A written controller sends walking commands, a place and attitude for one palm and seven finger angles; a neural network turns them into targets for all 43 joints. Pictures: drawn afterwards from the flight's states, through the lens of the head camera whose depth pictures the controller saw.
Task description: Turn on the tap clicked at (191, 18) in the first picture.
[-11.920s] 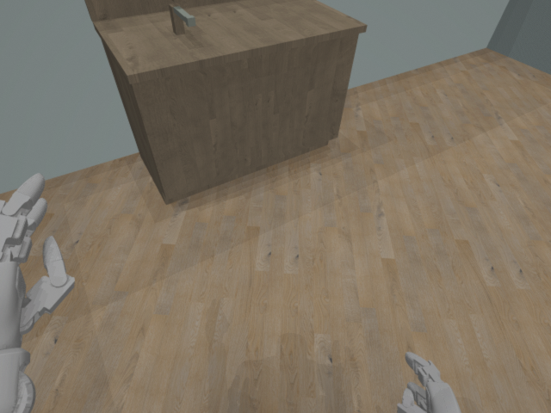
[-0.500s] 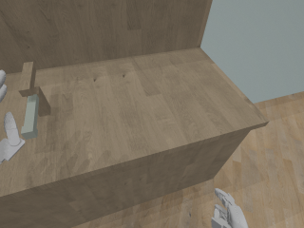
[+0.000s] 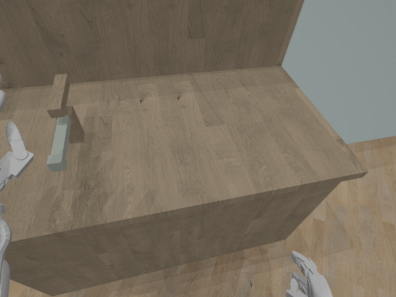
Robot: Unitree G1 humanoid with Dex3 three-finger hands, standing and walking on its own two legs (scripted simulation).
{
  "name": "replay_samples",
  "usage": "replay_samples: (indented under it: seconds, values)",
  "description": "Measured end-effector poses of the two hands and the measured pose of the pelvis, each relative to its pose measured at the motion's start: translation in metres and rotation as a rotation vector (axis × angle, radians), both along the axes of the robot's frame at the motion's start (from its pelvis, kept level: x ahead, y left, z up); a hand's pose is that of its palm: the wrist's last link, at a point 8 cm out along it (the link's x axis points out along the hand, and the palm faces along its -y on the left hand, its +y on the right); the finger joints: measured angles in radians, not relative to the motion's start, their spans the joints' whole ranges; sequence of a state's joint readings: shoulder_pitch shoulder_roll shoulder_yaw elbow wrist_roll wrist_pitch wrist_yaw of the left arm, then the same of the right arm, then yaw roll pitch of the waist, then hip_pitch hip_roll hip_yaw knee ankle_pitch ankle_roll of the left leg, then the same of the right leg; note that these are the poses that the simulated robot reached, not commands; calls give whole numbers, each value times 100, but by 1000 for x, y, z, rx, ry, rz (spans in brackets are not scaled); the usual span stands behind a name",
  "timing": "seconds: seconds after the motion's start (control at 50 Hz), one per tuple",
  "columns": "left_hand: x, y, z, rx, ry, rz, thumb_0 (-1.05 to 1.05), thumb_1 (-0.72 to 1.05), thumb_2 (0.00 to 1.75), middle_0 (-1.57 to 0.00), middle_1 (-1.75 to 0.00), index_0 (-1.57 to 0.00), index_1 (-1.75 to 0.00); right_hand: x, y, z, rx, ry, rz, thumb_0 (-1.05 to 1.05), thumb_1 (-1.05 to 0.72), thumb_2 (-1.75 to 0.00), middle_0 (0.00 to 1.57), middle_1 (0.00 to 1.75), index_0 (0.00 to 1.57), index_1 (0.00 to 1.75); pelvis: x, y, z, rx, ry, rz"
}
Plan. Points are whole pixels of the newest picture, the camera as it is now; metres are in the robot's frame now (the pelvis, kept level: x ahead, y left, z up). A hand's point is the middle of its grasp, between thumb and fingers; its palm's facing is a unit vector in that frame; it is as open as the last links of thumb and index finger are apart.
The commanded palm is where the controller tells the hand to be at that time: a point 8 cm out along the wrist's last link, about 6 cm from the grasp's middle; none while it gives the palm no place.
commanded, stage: come to a stop and stand still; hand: left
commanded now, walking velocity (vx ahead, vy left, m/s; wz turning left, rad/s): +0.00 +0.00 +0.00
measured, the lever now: (57, 162) +0.32 +0.36 +0.05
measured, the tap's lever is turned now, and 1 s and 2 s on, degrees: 0 0 0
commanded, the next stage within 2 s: look again from close up in 0.62 s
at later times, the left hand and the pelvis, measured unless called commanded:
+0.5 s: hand (53, 156) +0.26 +0.28 +0.17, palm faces +0.40 -0.86 -0.31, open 7.4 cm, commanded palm +0.20 +0.31 +0.18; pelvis +0.03 +0.03 +0.00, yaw +0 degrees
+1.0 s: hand (60, 164) +0.25 +0.26 +0.17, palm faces +0.38 -0.86 -0.34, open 7.4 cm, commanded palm +0.19 +0.30 +0.18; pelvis +0.03 +0.02 +0.01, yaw -1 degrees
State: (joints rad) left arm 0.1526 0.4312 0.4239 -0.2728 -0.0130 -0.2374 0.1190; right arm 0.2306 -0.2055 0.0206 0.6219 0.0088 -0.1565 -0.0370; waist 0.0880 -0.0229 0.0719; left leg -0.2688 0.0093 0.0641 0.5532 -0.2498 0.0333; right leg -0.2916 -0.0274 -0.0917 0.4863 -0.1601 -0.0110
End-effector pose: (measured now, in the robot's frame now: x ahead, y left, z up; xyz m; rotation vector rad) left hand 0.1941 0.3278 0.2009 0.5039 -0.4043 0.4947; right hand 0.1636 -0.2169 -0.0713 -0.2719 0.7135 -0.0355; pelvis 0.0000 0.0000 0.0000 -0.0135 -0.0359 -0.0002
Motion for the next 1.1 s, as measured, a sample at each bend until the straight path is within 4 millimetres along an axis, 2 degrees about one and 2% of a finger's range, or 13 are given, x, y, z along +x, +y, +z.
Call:
replay_samples:
  seconds: [0.06, 0.14, 0.18, 0.24, 0.34, 0.5, 0.62, 0.74, 0.92, 1.1]
  values:
    - [10, -11, -8, -58, 18, -71, 1, 90, 90, -21, -30, -21, -30, -3, 13, 2, 45, -26, -14, 2, -90, -90, 20, 30, 20, 30, 3, 11, 2, 6, -4, -21]
    - [12, -31, -21, -40, 101, -200, 1, 90, 89, -21, -30, -20, -30, -7, 26, 3, 80, -38, -54, 2, -90, -90, 20, 30, 20, 30, 10, 22, 3, 12, -1, -23]
    - [12, -29, -24, -21, 128, -218, 1, 89, 89, -21, -30, -21, -30, -8, 30, 2, 82, -26, -62, 2, -90, -90, 20, 30, 20, 30, 14, 24, 2, 14, 0, -17]
    - [12, -15, -23, 2, 131, -183, 1, 89, 89, -22, -30, -21, -30, -5, 35, -1, 74, 3, -52, 2, -90, -90, 20, 30, 20, 30, 19, 25, 2, 10, 1, -7]
    - [14, 2, -17, -32, 69, -108, 1, 89, 89, -22, -30, -21, -30, 11, 36, 1, 47, 17, -13, 2, -90, -90, 21, 30, 20, 30, 28, 28, 3, -2, 2, 0]
    - [26, -9, -25, -97, 71, -146, 1, 89, 89, -21, -30, -21, -30, 47, 33, 20, 18, -70, -12, 2, -90, -90, 20, 30, 20, 30, 34, 31, 4, -8, 3, -8]
    - [27, -12, -21, -75, 89, -166, 1, 89, 89, -21, -30, -21, -30, 59, 32, 30, 14, -117, -19, 2, -90, -90, 20, 30, 20, 30, 35, 29, 5, -8, 4, -12]
    - [19, -13, -15, -65, 85, -145, 1, 89, 89, -21, -30, -21, -30, 52, 30, 26, 18, -87, -16, 1, -90, -90, 20, 30, 20, 30, 34, 26, 6, -9, 6, -7]
    - [15, -20, -23, -100, 124, -122, 1, 89, 89, -21, -30, -21, -30, 30, 21, 13, 22, -21, -35, 2, -90, -90, 20, 30, 20, 30, 29, 20, 8, -7, 4, -7]
    - [14, -30, -19, -76, 131, -148, 1, 89, 89, -21, -30, -21, -30, 17, 7, 12, 17, -20, -71, 2, -90, -90, 20, 30, 20, 30, 26, 14, 8, -6, 5, -13]
